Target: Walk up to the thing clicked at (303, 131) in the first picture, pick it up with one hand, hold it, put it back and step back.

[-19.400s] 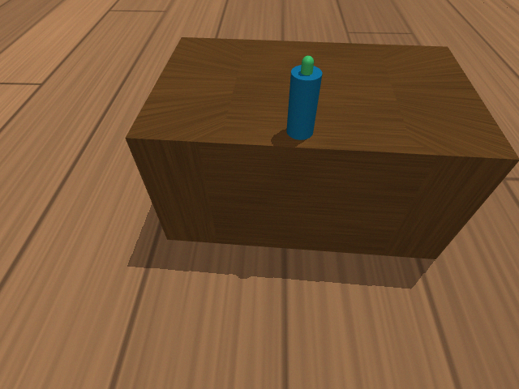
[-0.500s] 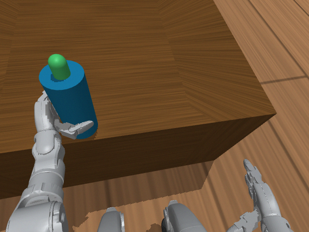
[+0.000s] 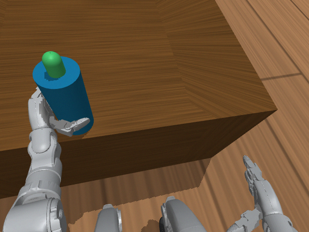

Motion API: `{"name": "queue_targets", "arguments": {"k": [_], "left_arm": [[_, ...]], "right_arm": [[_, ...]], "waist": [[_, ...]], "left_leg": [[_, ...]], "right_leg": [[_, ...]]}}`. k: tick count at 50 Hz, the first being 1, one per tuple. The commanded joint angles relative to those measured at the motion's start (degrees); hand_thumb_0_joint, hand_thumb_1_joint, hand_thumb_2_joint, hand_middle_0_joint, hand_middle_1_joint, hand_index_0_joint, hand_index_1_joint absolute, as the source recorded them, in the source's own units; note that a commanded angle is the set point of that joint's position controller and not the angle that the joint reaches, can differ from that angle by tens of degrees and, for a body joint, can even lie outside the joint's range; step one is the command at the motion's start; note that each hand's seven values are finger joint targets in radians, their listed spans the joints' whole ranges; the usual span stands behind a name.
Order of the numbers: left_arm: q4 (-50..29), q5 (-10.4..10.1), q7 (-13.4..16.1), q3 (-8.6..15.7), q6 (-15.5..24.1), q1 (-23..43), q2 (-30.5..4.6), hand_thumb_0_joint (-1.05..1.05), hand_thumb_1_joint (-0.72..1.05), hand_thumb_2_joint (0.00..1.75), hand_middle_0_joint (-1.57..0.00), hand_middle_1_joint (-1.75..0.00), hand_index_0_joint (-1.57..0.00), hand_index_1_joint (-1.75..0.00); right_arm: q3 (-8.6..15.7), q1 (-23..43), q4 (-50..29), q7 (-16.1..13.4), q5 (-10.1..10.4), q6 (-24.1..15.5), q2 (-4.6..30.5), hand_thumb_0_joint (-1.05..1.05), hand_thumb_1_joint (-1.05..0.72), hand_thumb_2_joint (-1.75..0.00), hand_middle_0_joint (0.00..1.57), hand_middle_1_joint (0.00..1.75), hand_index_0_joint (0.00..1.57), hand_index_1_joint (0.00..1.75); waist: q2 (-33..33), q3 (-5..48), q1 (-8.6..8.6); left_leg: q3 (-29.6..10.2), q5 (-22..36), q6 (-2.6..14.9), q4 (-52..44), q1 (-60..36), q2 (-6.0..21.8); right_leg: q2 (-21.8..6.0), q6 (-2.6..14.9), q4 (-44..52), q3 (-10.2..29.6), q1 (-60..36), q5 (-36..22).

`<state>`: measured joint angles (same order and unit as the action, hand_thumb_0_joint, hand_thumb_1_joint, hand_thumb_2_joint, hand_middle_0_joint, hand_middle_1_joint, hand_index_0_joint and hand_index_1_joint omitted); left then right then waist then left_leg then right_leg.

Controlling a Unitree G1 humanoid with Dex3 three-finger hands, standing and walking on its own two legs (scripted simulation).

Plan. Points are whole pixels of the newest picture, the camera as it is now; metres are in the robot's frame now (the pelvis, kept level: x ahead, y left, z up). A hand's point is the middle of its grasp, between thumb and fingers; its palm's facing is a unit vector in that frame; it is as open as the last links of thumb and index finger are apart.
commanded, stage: loosen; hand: left
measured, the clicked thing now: (67, 95) +0.45 +0.16 +0.05
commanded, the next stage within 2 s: open in 0.06 s
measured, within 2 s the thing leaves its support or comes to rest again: neither
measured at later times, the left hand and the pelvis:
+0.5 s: hand (64, 105) +0.45 +0.18 +0.02, palm faces +0.15 -0.99 -0.01, open 14.2 cm; pelvis -0.02 +0.00 -0.01, yaw +0 degrees
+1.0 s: hand (24, 76) +0.47 +0.24 +0.10, palm faces +0.20 -0.98 -0.03, open 17.6 cm; pelvis +0.00 +0.00 +0.01, yaw +0 degrees
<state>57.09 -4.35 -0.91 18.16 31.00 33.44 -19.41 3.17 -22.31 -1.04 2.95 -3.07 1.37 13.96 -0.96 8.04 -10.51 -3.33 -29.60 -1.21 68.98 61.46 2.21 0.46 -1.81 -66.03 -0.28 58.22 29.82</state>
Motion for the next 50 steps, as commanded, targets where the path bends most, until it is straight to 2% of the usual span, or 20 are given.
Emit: {"name": "queue_targets", "arguments": {"k": [1, 6, 8, 10, 12, 15, 19, 20, 23, 24, 27, 32, 34, 35, 36, 39, 41, 45, 46, 50], "left_arm": [[-16.00, -0.82, 0.32, 1.58, 6.23, 26.70, -11.65, 0.00, -0.03, 1.08, -1.19, -1.24, -1.24, -1.24], [-15.80, -0.92, 0.12, 1.04, 5.78, 26.78, -10.18, 0.00, -0.22, 0.71, -1.02, -0.98, -1.07, -0.95], [-17.27, -0.67, 0.19, 1.48, 5.92, 28.57, -11.47, 0.00, -0.30, 0.61, -0.98, -0.90, -1.02, -0.87], [-15.20, -0.33, 0.02, 0.47, 5.45, 28.44, -9.86, 0.00, -0.40, 0.57, -0.82, -0.78, -0.86, -0.77], [-15.46, -0.23, 0.26, 1.19, 5.44, 28.53, -11.23, 0.00, -0.45, 0.45, -0.73, -0.66, -0.75, -0.65], [-13.61, -0.05, 0.24, 0.46, 4.62, 28.69, -9.77, 0.00, -0.50, 0.34, -0.64, -0.54, -0.66, -0.52], [-5.83, 0.63, 0.11, 0.82, 3.30, 24.94, -9.12, 0.00, -0.55, 0.23, -0.51, -0.39, -0.53, -0.38], [-7.70, 0.45, 0.15, 1.43, 3.53, 26.55, -10.03, 0.00, -0.55, 0.21, -0.49, -0.37, -0.51, -0.36], [-8.95, 0.10, -0.37, 1.69, 3.52, 28.19, -10.65, 0.00, -0.58, 0.14, -0.40, -0.28, -0.42, -0.27], [-6.83, -0.16, -0.50, 2.02, 3.35, 27.24, -10.35, 0.00, -0.58, 0.12, -0.39, -0.26, -0.40, -0.25], [-10.45, -0.13, -0.60, 2.53, 4.06, 29.90, -12.25, 0.00, -0.59, 0.07, -0.31, -0.17, -0.32, -0.17], [-5.21, 0.17, -0.85, 1.47, 3.57, 27.41, -10.84, 0.00, -0.61, 0.04, -0.15, -0.09, -0.16, -0.09], [-10.21, 0.59, -1.08, 3.06, 4.15, 29.67, -15.03, 0.00, -0.61, 0.03, -0.12, -0.07, -0.13, -0.06], [-8.13, 0.52, -1.53, 2.80, 3.72, 28.48, -14.18, 0.00, -0.61, 0.03, -0.11, -0.07, -0.12, -0.06], [-11.26, 0.56, -1.85, 3.24, 3.81, 29.90, -16.34, 0.00, -0.61, 0.04, -0.09, -0.05, -0.10, -0.05], [-16.83, -0.76, -2.28, 6.80, 3.09, 33.18, -22.23, 0.00, -0.58, 0.03, -0.07, -0.03, -0.07, -0.03], [-17.93, -1.19, -2.58, 6.89, 1.64, 32.90, -22.00, 0.00, -0.60, 0.01, -0.07, -0.02, -0.07, -0.03], [-17.28, -0.88, -3.91, 6.45, -2.35, 32.98, -23.87, 0.00, -0.59, 0.00, -0.06, -0.01, -0.06, -0.02], [-16.93, -0.83, -4.26, 7.53, -3.55, 32.36, -26.03, 0.00, -0.59, 0.00, -0.07, -0.01, -0.06, -0.01], [-5.85, -1.72, -8.02, 3.18, -9.27, 25.36, -17.68, 0.00, -0.61, 0.00, -0.07, -0.02, -0.08, -0.01]], "right_arm": [[5.98, -2.55, -11.57, -1.14, -0.06, -2.98, 9.92, 0.00, 0.54, -0.04, 0.05, 0.05, 0.05, 0.05], [5.58, -2.95, -10.59, -1.01, -0.06, -2.56, 8.90, 0.00, 0.53, -0.04, 0.05, 0.05, 0.05, 0.05], [5.83, -2.10, -10.86, -0.98, -0.16, -2.68, 9.37, 0.00, 0.53, -0.04, 0.05, 0.05, 0.05, 0.05], [5.98, -2.11, -10.89, -0.98, -0.30, -2.57, 9.48, 0.00, 0.52, -0.05, 0.05, 0.05, 0.05, 0.05], [6.03, -1.23, -11.72, -1.11, -0.35, -2.73, 9.67, 0.00, 0.53, -0.05, 0.05, 0.05, 0.05, 0.05], [5.79, -1.77, -12.82, -1.33, -0.23, -2.65, 9.49, 0.00, 0.53, -0.05, 0.05, 0.05, 0.05, 0.05], [5.93, -1.35, -11.98, -1.41, -0.22, -2.44, 9.74, 0.00, 0.55, -0.04, 0.05, 0.05, 0.05, 0.05], [5.82, -1.64, -12.70, -1.44, -0.17, -2.52, 9.77, 0.00, 0.55, -0.04, 0.05, 0.05, 0.05, 0.05], [5.59, -2.77, -12.11, -1.41, -0.04, -2.67, 9.29, 0.00, 0.55, -0.04, 0.05, 0.05, 0.05, 0.05], [5.51, -2.40, -12.49, -1.37, 0.05, -2.97, 9.27, 0.00, 0.55, -0.04, 0.05, 0.05, 0.05, 0.05], [5.61, -1.58, -12.47, -1.63, -0.04, -3.60, 9.41, 0.00, 0.55, -0.05, 0.05, 0.05, 0.05, 0.05], [5.09, -1.93, -11.94, -1.83, -0.19, -3.89, 9.18, 0.00, 0.55, -0.04, 0.05, 0.05, 0.05, 0.05], [5.35, -1.48, -13.41, -1.90, -0.02, -3.90, 9.94, 0.00, 0.55, -0.04, 0.05, 0.05, 0.05, 0.05], [6.03, -0.92, -15.48, -2.11, 0.00, -3.75, 10.95, 0.00, 0.55, -0.05, 0.05, 0.05, 0.05, 0.05], [5.84, -2.10, -14.75, -2.22, 0.00, -3.45, 10.92, 0.00, 0.55, -0.05, 0.05, 0.05, 0.05, 0.05], [5.71, -4.24, -11.52, -2.39, 0.37, -2.67, 10.30, 0.00, 0.54, -0.05, 0.05, 0.05, 0.05, 0.05], [5.54, -2.04, -14.23, -2.42, 0.58, -2.46, 10.43, 0.00, 0.53, -0.05, 0.05, 0.05, 0.05, 0.05], [4.56, -1.96, -10.51, -3.05, 1.19, -1.21, 9.52, 0.00, 0.52, -0.05, 0.05, 0.05, 0.05, 0.05], [4.59, -3.16, -8.22, -3.28, 1.50, -0.90, 9.41, 0.00, 0.52, -0.06, 0.05, 0.05, 0.05, 0.05], [1.63, -1.91, -6.06, -3.39, 1.95, -0.86, 7.32, 0.00, 0.53, -0.05, 0.05, 0.05, 0.05, 0.05]], "waist": [[9.94, 32.00, -0.89], [11.37, 30.09, -0.69], [12.51, 30.35, -0.60], [12.39, 28.81, -1.22], [12.32, 29.49, -0.83], [10.20, 28.64, -2.08], [8.42, 23.50, -1.83], [7.06, 22.96, -1.97], [8.27, 24.59, -1.83], [7.05, 23.02, -1.53], [7.73, 26.34, -1.94], [7.21, 25.01, -2.13], [8.78, 28.16, -1.55], [8.12, 29.69, -1.84], [9.90, 30.66, -1.43], [12.40, 31.79, 0.26], [12.12, 33.54, 0.77], [13.41, 29.87, 1.81], [12.89, 27.61, 2.06], [7.78, 20.06, 1.49]], "left_leg": [[0.71, 24.19, 1.56, -6.36, -23.43, -1.08], [0.74, 23.23, 1.17, -6.84, -23.00, -1.07], [0.62, 21.60, 1.01, -7.07, -23.67, -0.94], [0.23, 20.39, 0.67, -7.59, -23.26, -0.61], [0.42, 19.68, 0.84, -7.46, -23.38, -0.77], [0.55, 17.42, 1.15, -7.62, -21.73, -0.77], [0.66, 11.04, 1.16, -8.84, -17.68, -0.95], [0.71, 8.84, 1.30, -9.17, -16.82, -1.04], [1.12, 9.75, 1.47, -8.73, -17.50, -1.30], [1.17, 8.48, 1.51, -8.75, -16.23, -1.40], [1.50, 9.63, 1.80, -7.78, -16.40, -1.53], [1.57, 10.20, 1.88, -7.47, -15.56, -1.51], [1.51, 11.10, 1.67, -7.64, -17.52, -1.52], [1.21, 12.92, 1.54, -7.94, -19.11, -1.35], [1.27, 14.21, 1.33, -8.02, -20.64, -1.30], [1.85, 16.69, 1.36, -8.05, -22.33, -1.56], [1.79, 17.99, 1.35, -8.73, -23.93, -1.41], [1.99, 19.05, 1.05, -10.93, -25.91, -1.26], [2.28, 18.30, 1.28, -11.38, -25.27, -1.35], [2.61, 17.29, 1.71, -13.84, -23.11, -1.00]], "right_leg": [[1.00, 2.57, 5.77, -1.46, -10.95, -23.73], [0.95, 2.81, 5.47, -1.64, -9.97, -22.12], [1.10, 3.03, 5.11, -1.86, -8.54, -19.95], [1.28, 3.29, 5.10, -2.34, -6.73, -18.15], [1.15, 3.17, 5.33, -2.19, -7.47, -18.05], [1.23, 2.93, 5.89, -2.03, -7.64, -17.47], [1.24, 2.93, 6.83, -2.14, -5.71, -12.46], [1.35, 2.81, 7.16, -2.13, -5.72, -11.14], [1.07, 2.67, 7.16, -1.57, -6.73, -12.11], [1.18, 2.67, 7.17, -1.58, -6.24, -11.15], [0.96, 2.35, 7.09, -0.71, -7.68, -12.65], [0.83, 2.22, 7.52, -0.40, -7.68, -12.95], [0.88, 2.47, 6.95, -0.58, -8.38, -13.65], [1.12, 2.67, 6.82, -1.24, -8.97, -14.78], [1.11, 2.73, 6.81, -1.21, -9.29, -15.55], [0.77, 2.41, 7.44, -0.50, -12.38, -18.05], [0.83, 2.47, 8.01, -0.53, -14.17, -19.03], [0.82, 2.56, 9.95, -0.57, -15.02, -19.34], [0.78, 2.24, 10.94, -0.06, -15.71, -19.41], [1.10, 2.14, 13.92, -0.30, -15.34, -18.82]]}}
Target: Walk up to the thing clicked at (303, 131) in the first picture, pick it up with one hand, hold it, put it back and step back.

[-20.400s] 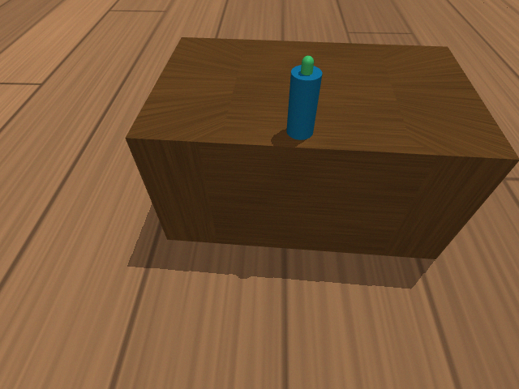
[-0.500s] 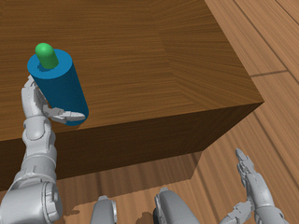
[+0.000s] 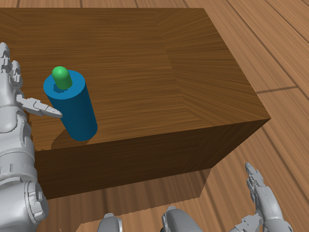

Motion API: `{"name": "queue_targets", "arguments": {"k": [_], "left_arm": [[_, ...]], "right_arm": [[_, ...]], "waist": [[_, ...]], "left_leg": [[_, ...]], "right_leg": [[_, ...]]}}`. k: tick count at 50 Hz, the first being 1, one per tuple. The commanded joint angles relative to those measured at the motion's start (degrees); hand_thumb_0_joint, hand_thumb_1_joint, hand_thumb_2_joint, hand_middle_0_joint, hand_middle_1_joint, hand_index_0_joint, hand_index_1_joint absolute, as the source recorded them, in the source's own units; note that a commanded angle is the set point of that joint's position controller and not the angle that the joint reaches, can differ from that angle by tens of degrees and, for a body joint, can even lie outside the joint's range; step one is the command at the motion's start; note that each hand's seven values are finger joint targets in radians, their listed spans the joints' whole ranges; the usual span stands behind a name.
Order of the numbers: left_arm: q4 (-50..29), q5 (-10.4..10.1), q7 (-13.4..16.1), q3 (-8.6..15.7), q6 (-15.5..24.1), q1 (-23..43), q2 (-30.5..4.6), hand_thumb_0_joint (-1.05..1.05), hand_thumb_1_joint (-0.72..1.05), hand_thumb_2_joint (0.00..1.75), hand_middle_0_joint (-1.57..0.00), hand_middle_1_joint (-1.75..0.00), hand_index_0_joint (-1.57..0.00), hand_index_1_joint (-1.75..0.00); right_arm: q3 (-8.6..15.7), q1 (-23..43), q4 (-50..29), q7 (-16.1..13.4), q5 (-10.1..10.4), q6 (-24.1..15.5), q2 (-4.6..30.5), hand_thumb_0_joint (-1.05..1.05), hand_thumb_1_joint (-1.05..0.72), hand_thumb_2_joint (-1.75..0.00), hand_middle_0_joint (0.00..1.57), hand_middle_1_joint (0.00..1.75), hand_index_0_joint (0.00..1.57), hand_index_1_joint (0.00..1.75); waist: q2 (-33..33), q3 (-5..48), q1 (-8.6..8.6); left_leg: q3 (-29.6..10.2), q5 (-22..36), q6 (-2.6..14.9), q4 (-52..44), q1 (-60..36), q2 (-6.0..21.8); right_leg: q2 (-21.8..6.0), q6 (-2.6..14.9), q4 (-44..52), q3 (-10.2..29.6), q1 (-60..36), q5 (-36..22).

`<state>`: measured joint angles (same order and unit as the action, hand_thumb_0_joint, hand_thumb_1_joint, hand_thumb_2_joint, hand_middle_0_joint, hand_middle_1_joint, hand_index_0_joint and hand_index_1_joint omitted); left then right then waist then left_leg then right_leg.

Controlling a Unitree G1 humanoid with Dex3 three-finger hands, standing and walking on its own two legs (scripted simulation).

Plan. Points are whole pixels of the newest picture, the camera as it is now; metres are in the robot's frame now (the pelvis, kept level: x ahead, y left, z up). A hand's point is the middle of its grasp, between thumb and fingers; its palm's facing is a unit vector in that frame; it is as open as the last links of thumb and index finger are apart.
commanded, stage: rise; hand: left
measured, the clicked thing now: (73, 105) +0.45 +0.17 +0.04
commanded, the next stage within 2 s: sink last in 0.18 s
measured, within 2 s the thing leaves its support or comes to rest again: neither
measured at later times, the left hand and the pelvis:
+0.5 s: hand out of the picture +0.39 +0.34 +0.07, palm faces +0.39 -0.86 -0.33, open 17.5 cm; pelvis +0.03 +0.01 +0.05, yaw +0 degrees
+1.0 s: hand (21, 228) +0.18 +0.23 +0.07, palm faces +0.28 -0.91 -0.31, open 17.1 cm; pelvis +0.03 -0.01 +0.04, yaw +2 degrees
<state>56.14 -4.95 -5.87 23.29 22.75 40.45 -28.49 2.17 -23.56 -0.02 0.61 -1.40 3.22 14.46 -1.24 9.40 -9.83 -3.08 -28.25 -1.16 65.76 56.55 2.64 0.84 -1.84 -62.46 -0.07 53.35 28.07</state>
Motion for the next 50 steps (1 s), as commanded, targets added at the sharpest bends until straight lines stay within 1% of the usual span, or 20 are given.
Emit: {"name": "queue_targets", "arguments": {"k": [1, 5, 6, 8, 10, 12, 16, 21, 23, 26, 28, 30, 32, 35, 36, 37, 38, 41, 47, 50], "left_arm": [[-4.18, -1.71, -4.08, -0.97, -1.95, 16.82, -9.20, 0.00, -0.61, 0.00, -0.06, -0.01, -0.07, -0.01], [-8.59, -3.67, -7.59, -1.98, -3.90, 17.59, -7.87, 0.00, -0.56, 0.08, -0.05, -0.02, -0.03, -0.05], [-1.35, 3.13, -4.18, -3.25, -7.93, 7.49, -13.31, 0.00, -0.56, 0.06, -0.06, -0.04, -0.05, -0.05], [-14.65, 1.89, -1.54, -2.59, -9.69, 19.30, -15.67, 0.00, -0.58, 0.07, -0.06, -0.05, -0.05, -0.06], [-13.81, 3.24, 0.49, 1.44, -11.32, 16.99, -22.27, 0.00, -0.57, 0.06, -0.06, -0.04, -0.06, -0.05], [-15.70, 4.13, 2.45, 1.65, -12.36, 13.36, -22.46, 0.00, -0.58, 0.06, -0.07, -0.06, -0.07, -0.06], [-14.76, 4.95, 5.62, 2.62, -13.69, 8.66, -23.44, 0.00, -0.58, 0.08, -0.07, -0.04, -0.04, -0.07], [-18.10, 5.07, 7.43, -0.56, -15.64, 0.47, -17.34, 0.00, -0.57, 0.08, -0.07, -0.04, -0.04, -0.07], [-22.46, 4.63, 7.47, -4.34, -16.49, -1.26, -12.76, 0.00, -0.53, 0.08, -0.06, -0.04, -0.04, -0.06], [-27.79, 3.74, 7.98, -6.49, -18.04, -12.50, -8.22, 0.00, -0.54, 0.08, -0.07, -0.04, -0.05, -0.06], [-34.18, 3.22, 8.53, -7.27, -19.00, -17.89, -7.03, 0.00, -0.49, 0.09, -0.06, -0.04, -0.04, -0.06], [-42.86, 2.57, 9.12, -6.52, -19.62, -27.96, -6.87, 0.00, -0.49, 0.08, -0.06, -0.04, -0.04, -0.05], [-53.50, 1.78, 9.69, -6.51, -19.85, -37.05, -5.10, 0.00, -0.45, 0.09, -0.05, -0.03, -0.04, -0.05], [-60.81, 1.50, 10.96, -2.42, -20.59, -46.47, -7.21, 0.00, -0.47, 0.09, -0.05, -0.04, -0.03, -0.05], [-64.36, 1.25, 11.12, -3.10, -20.67, -47.57, -6.11, 0.00, -0.45, 0.09, -0.05, -0.03, -0.03, -0.05], [-68.66, 1.08, 11.20, -4.02, -20.67, -49.43, -4.27, 0.00, -0.43, 0.09, -0.04, -0.03, -0.03, -0.05], [-70.06, 0.81, 11.29, -4.19, -21.03, -54.04, -2.97, 0.00, -0.44, 0.09, -0.05, -0.03, -0.03, -0.05], [-76.51, 0.28, 11.19, -5.92, -21.55, -61.23, 0.26, 0.00, -0.44, 0.08, -0.04, -0.04, -0.03, -0.05], [-81.26, 0.28, 9.67, -12.86, -22.54, -71.19, 7.29, 0.00, -0.46, 0.07, -0.04, -0.04, -0.03, -0.05], [-81.31, 0.44, 9.61, -10.45, -22.64, -69.64, 5.11, 0.00, -0.45, 0.07, -0.04, -0.04, -0.03, -0.04]], "right_arm": [[3.13, 0.29, -6.82, -1.09, 0.54, -2.81, 7.62, 0.00, 0.54, -0.05, 0.05, 0.05, 0.05, 0.05], [4.29, 0.39, -5.42, -1.13, 1.12, -3.64, 8.73, 0.00, 0.61, -0.03, 0.05, 0.05, 0.05, 0.05], [8.54, -3.41, -8.14, -1.26, 1.77, -2.26, 12.14, 0.00, 0.58, -0.04, 0.05, 0.05, 0.05, 0.05], [7.70, -0.09, -8.56, -1.27, 2.84, -0.95, 11.49, 0.00, 0.58, -0.05, 0.05, 0.05, 0.05, 0.05], [10.06, 0.39, -8.54, -1.78, 3.31, 0.11, 13.27, 0.00, 0.56, -0.05, 0.05, 0.05, 0.05, 0.05], [7.41, -0.31, -8.17, -1.71, 3.88, 0.91, 10.67, 0.00, 0.54, -0.06, 0.05, 0.05, 0.05, 0.05], [4.29, 0.09, -6.75, -1.76, 4.36, 1.88, 7.53, 0.00, 0.51, -0.07, 0.05, 0.05, 0.05, 0.05], [6.78, -0.73, -2.17, -1.76, 4.13, 0.66, 9.34, 0.00, 0.52, -0.07, 0.05, 0.05, 0.05, 0.05], [4.75, 0.41, -2.37, -1.53, 4.16, -0.17, 7.73, 0.00, 0.50, -0.08, 0.05, 0.05, 0.05, 0.05], [4.55, -1.35, 1.01, -1.73, 4.22, -0.97, 7.64, 0.00, 0.48, -0.08, 0.05, 0.05, 0.05, 0.05], [6.34, -0.15, -0.08, -2.20, 4.35, -1.28, 9.81, 0.00, 0.49, -0.08, 0.05, 0.05, 0.05, 0.05], [8.10, -0.34, -1.41, -2.96, 4.78, -1.31, 11.70, 0.00, 0.49, -0.08, 0.05, 0.05, 0.05, 0.05], [6.71, -1.50, -1.82, -3.33, 5.14, -1.20, 9.54, 0.00, 0.49, -0.08, 0.05, 0.05, 0.05, 0.05], [7.91, -1.13, -4.07, -4.23, 5.75, -0.78, 9.90, 0.00, 0.50, -0.07, 0.05, 0.05, 0.05, 0.05], [8.79, -1.50, -4.06, -4.40, 5.81, -0.58, 10.15, 0.00, 0.51, -0.07, 0.05, 0.05, 0.05, 0.05], [6.70, -2.08, -3.20, -4.25, 5.82, -0.43, 7.59, 0.00, 0.50, -0.07, 0.05, 0.05, 0.05, 0.05], [7.70, -2.69, -2.59, -4.51, 5.83, -0.34, 7.68, 0.00, 0.50, -0.07, 0.05, 0.05, 0.05, 0.05], [5.94, -2.49, -2.98, -4.61, 5.67, -0.91, 5.13, 0.00, 0.51, -0.07, 0.05, 0.05, 0.05, 0.05], [7.49, -1.72, -5.00, -4.99, 4.97, -2.66, 6.11, 0.00, 0.53, -0.06, 0.05, 0.05, 0.05, 0.05], [8.59, -2.42, -2.53, -5.45, 4.61, -3.07, 6.63, 0.00, 0.53, -0.06, 0.05, 0.05, 0.05, 0.05]], "waist": [[7.54, 17.72, 1.60], [7.97, 19.01, 2.25], [5.84, 18.39, 3.39], [6.92, 21.05, 3.58], [4.98, 21.86, 4.77], [5.07, 21.71, 6.49], [5.73, 17.72, 7.43], [11.84, 15.67, 7.71], [13.94, 16.82, 7.80], [11.02, 14.24, 7.96], [8.96, 14.13, 8.12], [6.30, 12.67, 8.83], [4.24, 10.78, 9.76], [1.85, 7.79, 9.80], [2.50, 7.30, 9.58], [5.51, 5.84, 10.29], [6.11, 4.95, 10.16], [7.57, 2.70, 10.80], [3.32, -0.10, 9.60], [1.30, -1.77, 9.19]], "left_leg": [[2.16, 16.23, 1.49, -11.53, -18.16, -1.28], [1.89, 20.20, 1.11, -13.15, -21.68, -0.64], [2.36, 20.37, 0.59, -16.34, -25.05, -0.98], [2.48, 19.73, 0.28, -17.80, -27.27, -1.07], [2.53, 19.99, 0.67, -18.54, -27.21, -1.37], [2.94, 21.56, 0.79, -19.78, -28.24, -1.60], [3.84, 24.59, 1.12, -20.54, -27.50, -2.05], [4.04, 26.27, 0.37, -22.10, -33.12, -1.56], [3.70, 27.66, -0.08, -22.42, -36.40, -1.15], [3.28, 29.50, -0.14, -22.71, -36.95, -0.68], [3.04, 28.25, -0.18, -23.40, -36.14, -0.74], [3.29, 28.47, 0.01, -24.05, -35.96, -0.83], [3.90, 27.32, 0.34, -23.91, -34.41, -1.58], [4.68, 23.78, 0.83, -24.16, -32.86, -2.27], [4.67, 23.65, 0.73, -24.40, -32.87, -2.26], [4.86, 23.22, 0.48, -24.59, -32.27, -2.35], [5.11, 22.43, 0.53, -24.47, -32.09, -2.43], [5.41, 21.46, 0.58, -23.87, -30.51, -2.55], [4.60, 17.49, 1.24, -22.86, -28.65, -2.44], [4.65, 12.07, 1.70, -22.39, -26.79, -2.81]], "right_leg": [[0.96, 2.49, 10.46, -1.09, -10.12, -16.46], [1.20, 2.85, 11.07, -2.06, -11.21, -18.76], [1.17, 2.73, 13.29, -2.72, -14.00, -18.60], [1.35, 2.59, 14.67, -2.39, -16.38, -18.58], [1.18, 2.14, 15.48, -2.02, -20.29, -19.64], [0.96, 2.31, 16.14, -1.79, -23.27, -20.50], [0.25, 2.31, 17.34, -0.99, -25.78, -23.33], [0.16, 2.78, 18.94, -1.25, -22.59, -22.36], [0.30, 2.99, 19.32, -1.80, -22.07, -22.04], [0.46, 2.95, 19.65, -2.71, -22.36, -22.81], [0.44, 2.95, 19.72, -3.00, -24.14, -22.77], [0.44, 2.75, 19.81, -3.25, -25.94, -23.59], [0.04, 2.31, 20.07, -3.14, -27.77, -24.47], [-0.66, 1.52, 21.04, -2.32, -28.37, -24.70], [-0.55, 1.58, 20.88, -2.36, -28.57, -23.79], [-0.57, 1.88, 20.62, -2.37, -27.69, -22.66], [-0.64, 1.87, 20.75, -2.33, -26.81, -21.70], [-0.91, 1.91, 20.44, -2.33, -26.15, -20.58], [-0.68, 1.56, 19.60, -3.29, -22.38, -16.70], [-1.09, 1.13, 20.53, -2.76, -20.18, -12.08]]}}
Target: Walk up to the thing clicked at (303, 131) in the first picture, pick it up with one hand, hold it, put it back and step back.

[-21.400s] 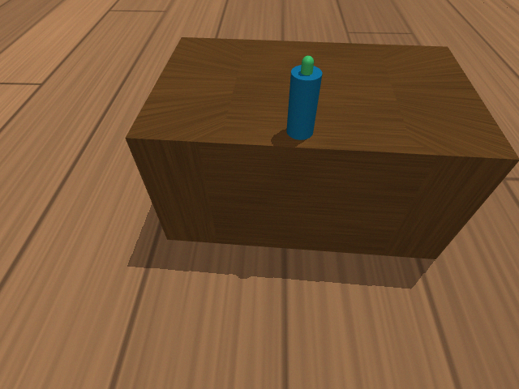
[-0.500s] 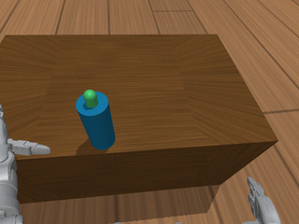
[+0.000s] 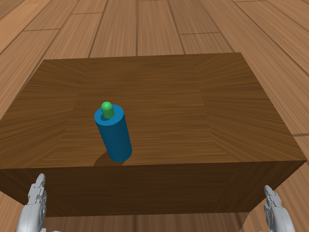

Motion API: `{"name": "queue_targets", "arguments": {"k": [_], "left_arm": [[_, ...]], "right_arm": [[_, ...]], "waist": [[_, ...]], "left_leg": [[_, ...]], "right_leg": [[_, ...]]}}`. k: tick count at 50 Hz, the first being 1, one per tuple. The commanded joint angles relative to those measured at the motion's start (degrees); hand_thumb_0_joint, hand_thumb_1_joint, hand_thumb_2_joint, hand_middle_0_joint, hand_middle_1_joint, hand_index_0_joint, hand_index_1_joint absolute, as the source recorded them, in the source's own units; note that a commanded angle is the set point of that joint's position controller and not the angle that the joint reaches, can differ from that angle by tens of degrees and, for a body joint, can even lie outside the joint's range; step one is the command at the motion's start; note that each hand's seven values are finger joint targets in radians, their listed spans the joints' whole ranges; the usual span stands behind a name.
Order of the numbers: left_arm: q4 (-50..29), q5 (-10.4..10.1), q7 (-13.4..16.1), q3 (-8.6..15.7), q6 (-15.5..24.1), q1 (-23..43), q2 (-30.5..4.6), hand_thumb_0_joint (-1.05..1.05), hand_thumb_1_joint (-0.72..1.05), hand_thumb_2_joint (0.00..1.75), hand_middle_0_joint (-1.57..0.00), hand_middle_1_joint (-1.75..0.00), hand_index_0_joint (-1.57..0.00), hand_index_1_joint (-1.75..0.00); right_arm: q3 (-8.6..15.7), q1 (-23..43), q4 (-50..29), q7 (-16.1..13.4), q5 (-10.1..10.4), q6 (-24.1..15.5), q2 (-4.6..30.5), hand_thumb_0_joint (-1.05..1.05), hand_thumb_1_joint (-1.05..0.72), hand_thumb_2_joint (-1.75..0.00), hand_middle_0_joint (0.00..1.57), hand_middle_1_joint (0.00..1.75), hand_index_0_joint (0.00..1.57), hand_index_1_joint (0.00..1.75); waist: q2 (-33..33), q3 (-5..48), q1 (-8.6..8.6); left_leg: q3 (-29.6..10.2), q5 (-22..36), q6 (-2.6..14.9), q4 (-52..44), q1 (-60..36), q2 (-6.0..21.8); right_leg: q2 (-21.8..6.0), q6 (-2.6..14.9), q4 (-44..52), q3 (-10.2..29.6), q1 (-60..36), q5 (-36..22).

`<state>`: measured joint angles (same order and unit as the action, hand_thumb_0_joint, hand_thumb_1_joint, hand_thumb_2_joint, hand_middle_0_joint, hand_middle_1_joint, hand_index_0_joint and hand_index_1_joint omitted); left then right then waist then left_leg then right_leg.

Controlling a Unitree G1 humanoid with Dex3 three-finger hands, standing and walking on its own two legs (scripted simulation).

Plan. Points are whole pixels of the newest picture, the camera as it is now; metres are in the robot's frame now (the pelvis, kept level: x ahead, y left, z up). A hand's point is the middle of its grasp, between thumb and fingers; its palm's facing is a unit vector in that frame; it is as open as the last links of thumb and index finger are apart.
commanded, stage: sink last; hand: left
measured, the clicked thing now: (114, 131) +0.43 +0.16 -0.01
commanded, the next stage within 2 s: home in 0.38 s
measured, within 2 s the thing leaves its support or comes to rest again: neither
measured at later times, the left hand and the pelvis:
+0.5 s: hand out of the picture +0.14 +0.23 +0.00, palm faces +0.27 -0.90 -0.34, open 17.4 cm; pelvis -0.03 -0.01 -0.01, yaw +0 degrees
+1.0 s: hand (95, 231) +0.16 +0.18 -0.07, palm faces +0.11 -0.97 -0.20, open 17.5 cm; pelvis -0.01 +0.00 -0.02, yaw -1 degrees
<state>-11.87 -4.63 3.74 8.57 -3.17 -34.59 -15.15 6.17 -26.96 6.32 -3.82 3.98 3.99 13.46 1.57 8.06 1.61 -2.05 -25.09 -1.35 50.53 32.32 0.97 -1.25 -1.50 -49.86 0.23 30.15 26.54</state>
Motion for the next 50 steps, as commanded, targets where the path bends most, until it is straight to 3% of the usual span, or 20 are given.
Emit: {"name": "queue_targets", "arguments": {"k": [1, 8, 10, 14, 19, 22, 23, 25, 26, 28, 33, 39, 41, 42, 44, 45, 46, 48, 49, 50], "left_arm": [[-11.92, 0.25, -0.04, 5.05, 3.27, 4.64, -8.48, 0.00, -0.46, 0.06, -0.04, -0.04, -0.03, -0.04], [-6.78, 0.16, 0.22, 11.38, 3.37, 3.82, -12.09, 0.00, -0.47, 0.05, -0.04, -0.04, -0.04, -0.04], [-6.46, 0.12, 0.36, 12.24, 3.60, 5.14, -12.76, 0.00, -0.49, 0.04, -0.04, -0.04, -0.04, -0.04], [-4.95, 0.19, 0.76, 11.77, 3.96, 5.37, -11.74, 0.00, -0.51, 0.04, -0.04, -0.04, -0.05, -0.04], [-4.55, 0.65, 0.35, 5.40, 4.58, 6.38, -7.15, 0.00, -0.54, 0.04, -0.05, -0.05, -0.05, -0.05], [-10.84, 0.86, 0.94, 6.59, 5.29, 7.00, -9.84, 0.00, -0.56, 0.04, -0.06, -0.06, -0.06, -0.06], [-9.44, 0.88, 1.13, 7.43, 5.00, 5.25, -10.37, 0.00, -0.56, 0.04, -0.06, -0.06, -0.06, -0.06], [-13.90, 0.79, 1.73, 11.01, 5.10, 6.30, -13.94, 0.00, -0.49, 0.12, -0.06, -0.07, -0.06, -0.07], [-13.12, 0.77, 1.67, 10.17, 4.78, 4.57, -12.85, 0.00, -0.47, 0.11, -0.06, -0.07, -0.06, -0.07], [-10.32, 0.62, 1.40, 8.21, 4.06, 1.37, -9.45, 0.00, -0.50, 0.09, -0.06, -0.06, -0.06, -0.06], [-5.84, 1.18, -0.13, -2.20, 5.02, 3.39, -1.21, 0.00, -0.55, 0.06, -0.05, -0.06, -0.05, -0.05], [1.17, 2.01, -0.66, -2.13, 3.69, 3.10, -2.33, 0.00, -0.58, 0.04, -0.05, -0.05, -0.05, -0.05], [-0.96, 2.21, -0.51, -0.37, 3.19, 6.96, -4.80, 0.00, -0.59, 0.03, -0.05, -0.05, -0.05, -0.05], [1.69, 2.36, -0.54, -1.51, 2.52, 6.15, -3.29, 0.00, -0.56, 0.05, -0.05, -0.05, -0.05, -0.05], [-1.09, 2.29, 0.12, -0.73, 2.34, 9.81, -4.99, 0.00, -0.58, 0.04, -0.05, -0.05, -0.05, -0.05], [1.86, 2.50, 0.05, -3.07, 1.85, 8.38, -2.41, 0.00, -0.56, 0.05, -0.05, -0.05, -0.05, -0.05], [-2.64, 2.36, 0.43, -3.11, 2.18, 12.35, -3.74, 0.00, -0.57, 0.05, -0.05, -0.05, -0.05, -0.05], [-1.81, 2.57, 1.01, -4.20, 1.97, 12.00, -3.22, 0.00, -0.59, 0.04, -0.05, -0.05, -0.05, -0.05], [0.97, 2.82, 1.08, -5.05, 1.48, 10.02, -2.11, 0.00, -0.56, 0.05, -0.05, -0.05, -0.05, -0.05], [-1.50, 2.65, 1.43, -3.91, 1.53, 9.62, -3.51, 0.00, -0.57, 0.05, -0.05, -0.05, -0.05, -0.05]], "right_arm": [[4.36, 0.38, -8.04, -1.03, -0.81, -3.97, 6.97, 0.00, 0.54, -0.06, 0.05, 0.05, 0.05, 0.05], [3.96, 1.66, -7.63, -1.79, -1.42, -4.76, 6.32, 0.00, 0.56, -0.05, 0.05, 0.05, 0.05, 0.05], [2.43, 2.34, -7.59, -1.85, -1.63, -5.01, 5.09, 0.00, 0.57, -0.05, 0.05, 0.05, 0.05, 0.05], [3.38, 4.21, -9.04, -2.29, -1.75, -5.84, 6.53, 0.00, 0.55, -0.05, 0.05, 0.05, 0.05, 0.05], [2.04, 4.82, -7.60, -2.43, -2.19, -7.28, 5.90, 0.00, 0.53, -0.06, 0.05, 0.06, 0.05, 0.06], [2.68, 3.36, -7.50, -2.61, -2.14, -7.76, 6.83, 0.00, 0.50, -0.07, 0.05, 0.06, 0.05, 0.06], [4.24, 2.74, -7.76, -2.88, -2.06, -7.91, 8.26, 0.00, 0.49, -0.07, 0.05, 0.06, 0.05, 0.06], [3.84, 0.95, -5.39, -3.07, -1.99, -7.65, 7.24, 0.00, 0.40, -0.15, 0.12, 0.14, 0.12, 0.14], [3.90, 0.73, -5.20, -3.15, -2.02, -7.68, 7.19, 0.00, 0.32, -0.23, 0.12, 0.17, 0.12, 0.17], [0.83, 1.24, -5.27, -2.73, -2.09, -7.51, 4.14, 0.00, 0.16, -0.39, 0.12, 0.17, 0.12, 0.17], [-6.12, 9.37, -11.69, -1.94, -2.10, -7.73, 0.33, 0.00, -0.24, -0.57, 0.14, 0.20, 0.14, 0.20], [1.20, -1.09, -10.10, -2.20, -2.29, -6.60, 6.58, 0.00, -0.67, -0.77, 0.18, 0.26, 0.18, 0.26], [0.89, -1.61, -9.32, -1.93, -2.38, -6.22, 5.79, 0.00, -0.76, -0.82, 0.19, 0.28, 0.19, 0.28], [0.25, -0.22, -10.48, -1.78, -2.40, -6.28, 5.28, 0.00, -0.79, -0.84, 0.19, 0.28, 0.19, 0.28], [-1.38, 0.23, -10.85, -1.76, -2.41, -6.29, 3.72, 0.00, -0.85, -0.88, 0.20, 0.29, 0.20, 0.29], [-2.27, 1.42, -13.36, -1.83, -2.43, -6.43, 3.14, 0.00, -0.85, -0.88, 0.20, 0.29, 0.20, 0.29], [-3.29, 2.23, -13.97, -1.97, -2.34, -6.35, 2.36, 0.00, -0.88, -0.89, 0.20, 0.30, 0.20, 0.30], [-4.99, 3.02, -14.88, -2.28, -2.55, -6.25, 1.70, 0.00, -0.89, -0.90, 0.20, 0.30, 0.20, 0.30], [-4.09, 3.30, -15.44, -2.53, -2.70, -6.26, 2.36, 0.00, -0.89, -0.90, 0.20, 0.30, 0.20, 0.30], [-4.29, 2.67, -15.19, -2.62, -2.83, -5.90, 2.56, 0.00, -0.89, -0.90, 0.20, 0.30, 0.20, 0.30]], "waist": [[-2.25, -1.24, -2.12], [-3.30, -1.43, 0.22], [-2.04, -1.36, 0.67], [-0.96, -0.69, 0.45], [-3.42, -1.43, -1.25], [-1.42, 2.11, -0.78], [-2.04, 2.53, -1.15], [0.65, 3.78, -0.07], [0.64, 3.31, -0.12], [0.32, 1.21, 0.75], [-3.32, -2.97, 0.15], [-2.17, 1.18, -2.93], [-0.75, 3.76, -2.68], [-0.71, 5.00, -2.57], [1.68, 6.62, -2.13], [0.66, 7.75, -2.28], [2.62, 8.25, -1.84], [3.12, 8.03, -1.39], [3.35, 8.09, -1.36], [4.45, 9.47, -0.56]], "left_leg": [[3.80, 7.61, 2.01, -7.04, -1.95, -1.19], [4.53, 1.96, 2.25, -5.63, 2.08, -1.96], [4.49, 1.58, 2.12, -4.86, 2.78, -2.07], [4.18, 1.08, 1.99, -5.64, 2.80, -1.80], [3.69, -1.73, 2.28, -5.08, 3.05, -1.62], [3.66, -1.17, 2.16, -6.07, 1.15, -1.53], [3.89, -0.31, 2.19, -6.09, 0.68, -1.49], [3.94, 1.26, 1.94, -6.38, 0.41, -1.51], [3.90, 2.17, 1.89, -6.46, 0.15, -1.35], [3.65, 4.46, 1.64, -6.31, 1.23, -1.14], [3.34, 1.97, 1.84, -6.30, 3.90, -0.97], [3.15, 6.23, 1.69, -4.88, 0.93, -0.94], [3.10, 7.94, 1.51, -3.90, 0.21, -0.87], [3.08, 8.95, 1.43, -3.40, 0.16, -0.74], [3.14, 10.24, 1.27, -2.93, -0.43, -0.72], [3.16, 11.25, 1.25, -2.57, -0.44, -0.69], [3.41, 11.10, 1.26, -2.41, -0.40, -0.91], [3.11, 11.65, 1.18, -2.44, -0.03, -0.75], [3.28, 12.72, 1.05, -2.28, -0.02, -0.78], [3.08, 14.37, 0.94, -1.97, -0.40, -0.73]], "right_leg": [[0.86, 0.71, 7.95, -2.94, 3.56, -9.27], [-0.32, 0.56, 9.35, -0.76, 3.97, -1.47], [-0.86, 0.52, 9.63, 0.50, 4.02, 0.00], [-0.28, 0.96, 8.58, -0.12, 4.05, 0.20], [-0.28, 0.58, 8.58, 0.58, 6.62, 3.50], [0.42, 0.82, 7.61, -0.86, 4.80, 1.73], [0.73, 0.78, 7.34, -1.36, 4.51, 0.18], [1.05, 1.18, 6.51, -2.13, 3.42, -1.72], [1.25, 1.24, 6.16, -2.37, 3.41, -2.81], [1.47, 1.34, 5.51, -2.84, 3.49, -4.76], [1.15, 1.21, 5.64, -2.76, 5.36, -2.34], [1.78, 1.39, 3.46, -2.90, 7.10, -7.27], [1.79, 1.55, 2.55, -2.65, 6.95, -8.77], [1.74, 1.66, 1.85, -2.55, 6.34, -9.51], [1.54, 1.84, 1.36, -2.24, 5.14, -10.64], [1.49, 1.80, 1.01, -2.04, 4.54, -11.51], [1.23, 1.83, 1.27, -1.67, 4.22, -11.73], [1.09, 1.88, 0.96, -1.87, 3.30, -12.09], [1.09, 1.89, 0.68, -1.77, 3.32, -13.00], [1.01, 2.00, 0.55, -1.82, 2.27, -14.32]]}}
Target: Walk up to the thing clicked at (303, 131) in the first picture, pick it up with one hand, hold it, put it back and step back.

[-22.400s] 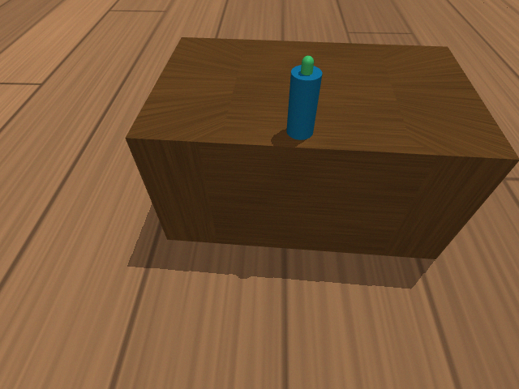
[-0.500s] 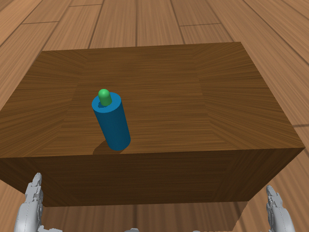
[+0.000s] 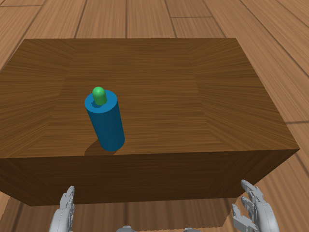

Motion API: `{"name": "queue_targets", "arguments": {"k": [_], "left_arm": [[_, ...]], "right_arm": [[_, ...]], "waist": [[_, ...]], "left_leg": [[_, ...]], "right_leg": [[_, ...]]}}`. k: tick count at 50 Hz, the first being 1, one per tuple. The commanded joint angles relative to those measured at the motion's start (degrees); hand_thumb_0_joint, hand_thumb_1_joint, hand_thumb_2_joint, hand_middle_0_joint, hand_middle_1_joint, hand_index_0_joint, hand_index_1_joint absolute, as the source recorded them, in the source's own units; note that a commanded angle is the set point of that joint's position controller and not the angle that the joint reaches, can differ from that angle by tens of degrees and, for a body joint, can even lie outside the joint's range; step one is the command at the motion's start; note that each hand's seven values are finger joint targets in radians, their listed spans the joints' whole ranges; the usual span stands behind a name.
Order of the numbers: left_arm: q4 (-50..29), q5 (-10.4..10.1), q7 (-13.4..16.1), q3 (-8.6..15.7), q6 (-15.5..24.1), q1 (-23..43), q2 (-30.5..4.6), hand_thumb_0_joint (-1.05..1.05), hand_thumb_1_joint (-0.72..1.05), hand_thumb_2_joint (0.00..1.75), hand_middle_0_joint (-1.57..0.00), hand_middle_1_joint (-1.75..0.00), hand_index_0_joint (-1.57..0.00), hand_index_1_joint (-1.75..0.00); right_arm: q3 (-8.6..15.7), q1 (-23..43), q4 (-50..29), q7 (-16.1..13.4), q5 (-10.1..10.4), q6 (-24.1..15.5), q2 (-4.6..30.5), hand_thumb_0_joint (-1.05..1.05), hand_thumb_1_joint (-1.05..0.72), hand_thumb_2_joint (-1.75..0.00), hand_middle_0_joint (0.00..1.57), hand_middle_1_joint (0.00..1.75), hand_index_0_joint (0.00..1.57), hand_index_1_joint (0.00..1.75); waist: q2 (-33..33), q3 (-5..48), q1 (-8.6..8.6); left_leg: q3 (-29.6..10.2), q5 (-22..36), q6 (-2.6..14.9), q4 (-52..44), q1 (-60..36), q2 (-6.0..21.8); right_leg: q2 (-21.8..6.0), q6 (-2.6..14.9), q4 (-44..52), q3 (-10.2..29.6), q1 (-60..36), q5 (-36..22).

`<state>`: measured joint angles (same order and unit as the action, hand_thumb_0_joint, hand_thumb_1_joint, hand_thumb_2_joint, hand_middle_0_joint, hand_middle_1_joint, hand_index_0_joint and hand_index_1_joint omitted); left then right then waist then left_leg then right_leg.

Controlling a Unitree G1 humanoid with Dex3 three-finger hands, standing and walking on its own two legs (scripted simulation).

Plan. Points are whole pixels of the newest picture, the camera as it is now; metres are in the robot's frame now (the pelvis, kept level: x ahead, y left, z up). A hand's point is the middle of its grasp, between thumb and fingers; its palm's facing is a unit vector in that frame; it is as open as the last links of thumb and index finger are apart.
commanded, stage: home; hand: left
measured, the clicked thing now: (106, 118) +0.44 +0.16 +0.01
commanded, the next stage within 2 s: none
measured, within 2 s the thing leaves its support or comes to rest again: neither
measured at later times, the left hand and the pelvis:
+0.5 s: hand (88, 219) +0.17 +0.18 -0.05, palm faces +0.11 -0.97 -0.22, open 17.5 cm; pelvis +0.01 +0.00 +0.00, yaw +0 degrees
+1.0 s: hand (91, 218) +0.17 +0.17 -0.04, palm faces +0.12 -0.97 -0.22, open 17.5 cm; pelvis +0.00 -0.01 +0.00, yaw +0 degrees
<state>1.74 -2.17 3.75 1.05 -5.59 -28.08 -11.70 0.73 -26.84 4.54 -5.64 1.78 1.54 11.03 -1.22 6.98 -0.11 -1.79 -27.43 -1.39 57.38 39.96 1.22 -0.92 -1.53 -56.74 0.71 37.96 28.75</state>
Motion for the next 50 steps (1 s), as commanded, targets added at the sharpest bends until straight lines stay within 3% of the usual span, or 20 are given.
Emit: {"name": "queue_targets", "arguments": {"k": [1, 4, 8, 10, 13, 16, 17, 18, 19, 20, 21, 24, 27, 29, 31, 38, 40, 42, 43, 50], "left_arm": [[-12.66, 0.35, 1.37, 2.12, 3.45, 0.45, -5.24, 0.00, -0.58, 0.04, -0.05, -0.05, -0.05, -0.05], [-9.83, 0.21, 1.16, 0.58, 2.60, -2.88, -3.64, 0.00, -0.56, 0.05, -0.05, -0.05, -0.05, -0.05], [-9.35, 0.03, 0.74, 2.36, 2.38, -2.87, -5.08, 0.00, -0.56, 0.05, -0.05, -0.05, -0.05, -0.05], [-11.64, 0.01, 0.55, 3.25, 2.80, -0.28, -6.12, 0.00, -0.54, 0.06, -0.05, -0.05, -0.05, -0.05], [-8.60, 0.09, 0.27, 2.71, 2.84, -1.67, -4.68, 0.00, -0.56, 0.05, -0.05, -0.05, -0.05, -0.05], [-16.34, 0.06, 0.51, 3.30, 3.67, 3.51, -6.98, 0.00, -0.57, 0.04, -0.05, -0.05, -0.05, -0.05], [-11.58, 0.30, 0.40, 1.78, 3.18, 1.08, -4.56, 0.00, -0.57, 0.04, -0.05, -0.05, -0.05, -0.05], [-16.09, 0.24, 0.66, 2.44, 3.44, 3.41, -6.13, 0.00, -0.56, 0.05, -0.05, -0.05, -0.05, -0.05], [-13.23, 0.35, 0.80, 1.64, 3.24, 2.75, -4.97, 0.00, -0.55, 0.05, -0.05, -0.05, -0.05, -0.05], [-14.98, 0.33, 0.98, 2.37, 3.29, 2.76, -5.56, 0.00, -0.58, 0.04, -0.05, -0.05, -0.05, -0.05], [-12.57, 0.52, 1.00, 1.44, 2.97, 1.79, -4.90, 0.00, -0.57, 0.04, -0.05, -0.05, -0.05, -0.05], [-16.65, 0.29, 1.25, 3.33, 3.03, 2.64, -7.34, 0.00, -0.56, 0.05, -0.05, -0.05, -0.05, -0.05], [-11.45, 0.24, 1.22, 2.15, 2.39, -1.56, -4.86, 0.00, -0.55, 0.05, -0.05, -0.05, -0.05, -0.05], [-14.20, 0.22, 1.18, 3.13, 2.77, -0.14, -6.20, 0.00, -0.56, 0.05, -0.05, -0.05, -0.05, -0.05], [-11.38, 0.20, 1.02, 2.11, 2.50, -1.67, -4.57, 0.00, -0.55, 0.06, -0.05, -0.05, -0.05, -0.05], [-14.18, 0.26, 1.26, 2.86, 3.33, 1.37, -5.95, 0.00, -0.57, 0.04, -0.05, -0.05, -0.05, -0.05], [-11.98, 0.38, 1.21, 1.70, 3.07, 0.40, -4.57, 0.00, -0.56, 0.05, -0.05, -0.05, -0.05, -0.05], [-15.03, 0.31, 1.38, 2.91, 3.45, 2.62, -6.37, 0.00, -0.54, 0.06, -0.05, -0.05, -0.05, -0.05], [-11.44, 0.53, 1.26, 1.86, 3.21, 0.31, -4.64, 0.00, -0.55, 0.06, -0.05, -0.05, -0.05, -0.05], [-10.81, 0.36, 1.27, 2.62, 3.07, -0.78, -5.00, 0.00, -0.54, 0.06, -0.05, -0.05, -0.05, -0.05]], "right_arm": [[1.12, 2.17, -12.75, -0.82, -0.90, -3.21, 5.02, 0.00, -0.89, -0.90, 0.20, 0.30, 0.20, 0.30], [0.82, 1.88, -11.79, -0.58, -0.99, -2.74, 5.20, 0.00, -0.90, -0.90, 0.20, 0.30, 0.20, 0.30], [3.14, 1.07, -11.39, -0.02, -0.74, -1.88, 6.80, 0.00, -0.90, -0.90, 0.20, 0.30, 0.20, 0.30], [2.64, 0.67, -11.87, 0.32, -0.51, -1.64, 6.13, 0.00, -0.90, -0.90, 0.20, 0.30, 0.20, 0.30], [4.09, 1.02, -14.23, 0.31, -0.33, -1.36, 7.29, 0.00, -0.90, -0.90, 0.20, 0.30, 0.20, 0.30], [2.65, -0.03, -13.90, 0.17, -0.20, -0.98, 5.75, 0.00, -0.90, -0.90, 0.20, 0.30, 0.20, 0.30], [2.58, 0.54, -14.87, 0.11, -0.26, -1.26, 5.95, 0.00, -0.90, -0.90, 0.20, 0.30, 0.20, 0.30], [2.61, 0.13, -13.80, 0.04, -0.30, -1.34, 5.77, 0.00, -0.90, -0.90, 0.20, 0.30, 0.20, 0.30], [2.37, 0.46, -13.66, -0.05, -0.38, -1.35, 5.62, 0.00, -0.90, -0.90, 0.20, 0.30, 0.20, 0.30], [1.90, 0.65, -14.20, -0.18, -0.49, -1.36, 5.35, 0.00, -0.90, -0.90, 0.20, 0.30, 0.20, 0.30], [2.05, 0.50, -14.15, -0.39, -0.53, -1.45, 5.38, 0.00, -0.90, -0.90, 0.20, 0.30, 0.20, 0.30], [1.79, -0.94, -13.16, -0.60, -0.52, -1.29, 5.67, 0.00, -0.90, -0.90, 0.20, 0.30, 0.20, 0.30], [2.20, 0.87, -13.61, -0.59, -0.57, -1.44, 5.99, 0.00, -0.90, -0.90, 0.20, 0.30, 0.20, 0.30], [2.14, 0.65, -13.34, -0.58, -0.47, -1.08, 5.70, 0.00, -0.90, -0.90, 0.20, 0.30, 0.20, 0.30], [2.76, 1.39, -14.28, -0.34, -0.48, -1.22, 6.32, 0.00, -0.90, -0.90, 0.20, 0.30, 0.20, 0.30], [2.77, -0.24, -14.80, -0.43, -0.31, -0.79, 5.85, 0.00, -0.90, -0.90, 0.20, 0.30, 0.20, 0.30], [2.95, 0.30, -15.63, -0.51, -0.52, -0.92, 6.11, 0.00, -0.90, -0.90, 0.20, 0.30, 0.20, 0.30], [1.77, -0.13, -14.70, -0.63, -0.41, -0.76, 5.18, 0.00, -0.90, -0.90, 0.20, 0.30, 0.20, 0.30], [2.05, -0.08, -15.02, -0.64, -0.42, -0.73, 5.24, 0.00, -0.90, -0.90, 0.20, 0.30, 0.20, 0.30], [2.32, 0.24, -15.02, -0.46, -0.47, -0.68, 5.76, 0.00, -0.90, -0.90, 0.20, 0.30, 0.20, 0.30]], "waist": [[6.12, 8.52, 1.23], [3.43, 5.83, 1.00], [0.25, 3.33, 0.73], [-0.48, 2.70, 0.25], [-1.83, 3.63, -0.57], [2.89, 7.52, 0.08], [1.79, 6.65, -0.72], [3.92, 8.04, -0.05], [4.19, 6.74, -0.56], [4.72, 8.16, 0.17], [3.93, 7.08, -0.72], [3.91, 8.38, -0.19], [2.10, 4.52, 0.08], [2.65, 4.79, 0.73], [1.41, 3.92, 0.38], [2.34, 7.65, -0.11], [0.82, 7.28, -0.57], [1.81, 6.86, -0.17], [0.87, 6.59, -0.37], [1.12, 5.06, 0.10]], "left_leg": [[2.77, 16.82, 0.96, -8.94, -7.10, -0.98], [2.81, 16.44, 1.17, -8.63, -6.04, -0.82], [2.85, 15.55, 1.34, -8.76, -4.98, -0.63], [2.92, 13.41, 1.47, -9.00, -4.70, -0.65], [3.22, 12.71, 1.70, -8.88, -5.15, -0.75], [3.05, 14.12, 1.42, -8.85, -6.45, -0.91], [3.11, 14.06, 1.43, -8.80, -6.56, -0.77], [2.72, 14.70, 1.23, -9.15, -7.28, -0.69], [2.82, 13.60, 1.21, -9.29, -6.72, -0.77], [2.72, 13.77, 1.15, -9.27, -6.75, -0.72], [2.87, 13.39, 1.26, -8.95, -6.63, -0.78], [3.17, 14.01, 1.48, -8.13, -6.68, -1.03], [3.29, 11.56, 1.50, -8.78, -4.85, -1.02], [3.07, 10.49, 1.40, -9.23, -4.36, -0.93], [2.75, 9.22, 1.39, -9.82, -3.85, -0.74], [3.07, 13.26, 1.38, -8.54, -5.77, -0.81], [3.18, 13.98, 1.46, -8.21, -6.10, -0.77], [3.54, 12.37, 1.54, -8.04, -5.38, -1.14], [3.75, 12.39, 1.58, -7.84, -5.35, -1.18], [3.72, 11.27, 1.54, -8.35, -4.43, -1.14]], "right_leg": [[0.82, 1.95, 7.47, -2.62, -4.99, -16.46], [1.02, 1.72, 8.33, -2.99, -4.32, -16.46], [1.28, 1.47, 8.75, -3.36, -2.90, -15.80], [1.26, 1.31, 9.20, -3.22, -2.17, -13.99], [1.20, 1.10, 9.19, -2.83, -2.20, -13.70], [1.05, 1.60, 7.95, -2.60, -3.17, -14.73], [1.14, 1.54, 7.69, -2.60, -2.67, -14.57], [1.23, 1.82, 7.19, -2.80, -3.24, -14.87], [1.23, 1.80, 7.31, -2.71, -2.33, -13.84], [1.14, 1.91, 7.20, -2.81, -2.84, -14.00], [1.12, 1.68, 7.71, -2.70, -2.41, -13.94], [0.78, 1.60, 8.16, -2.32, -3.16, -15.10], [0.90, 1.48, 9.00, -2.57, -2.12, -12.50], [0.96, 1.77, 8.91, -2.71, -1.83, -10.92], [1.30, 1.76, 8.81, -3.13, -1.50, -9.61], [1.07, 1.67, 7.70, -2.49, -2.72, -13.86], [1.13, 1.34, 7.94, -2.60, -2.67, -14.80], [0.76, 1.28, 8.66, -2.10, -2.46, -13.69], [0.64, 1.20, 8.68, -2.02, -2.50, -13.87], [0.70, 1.20, 9.10, -2.21, -2.33, -12.51]]}}
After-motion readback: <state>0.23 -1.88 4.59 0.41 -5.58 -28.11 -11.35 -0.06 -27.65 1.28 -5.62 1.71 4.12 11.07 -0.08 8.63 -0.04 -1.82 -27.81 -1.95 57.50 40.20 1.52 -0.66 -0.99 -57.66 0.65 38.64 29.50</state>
